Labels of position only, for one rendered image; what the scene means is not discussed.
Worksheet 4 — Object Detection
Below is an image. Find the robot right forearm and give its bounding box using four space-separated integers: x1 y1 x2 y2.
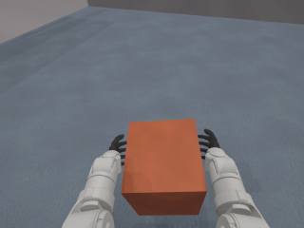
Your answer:
204 147 267 223

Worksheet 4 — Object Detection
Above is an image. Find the right robot upper arm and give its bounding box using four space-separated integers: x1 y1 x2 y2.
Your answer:
216 212 270 228

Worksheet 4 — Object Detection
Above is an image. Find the right robot hand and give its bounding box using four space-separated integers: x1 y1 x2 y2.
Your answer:
198 128 220 160

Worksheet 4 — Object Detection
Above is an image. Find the left robot hand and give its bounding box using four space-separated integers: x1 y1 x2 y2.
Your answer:
109 134 127 166

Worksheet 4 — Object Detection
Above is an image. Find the carton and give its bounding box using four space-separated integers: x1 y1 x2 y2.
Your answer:
121 119 207 216

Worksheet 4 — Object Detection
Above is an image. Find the robot left forearm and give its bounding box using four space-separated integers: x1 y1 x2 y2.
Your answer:
62 150 122 228

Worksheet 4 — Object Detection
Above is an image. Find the left robot upper arm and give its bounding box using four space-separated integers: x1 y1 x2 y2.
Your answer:
63 209 115 228

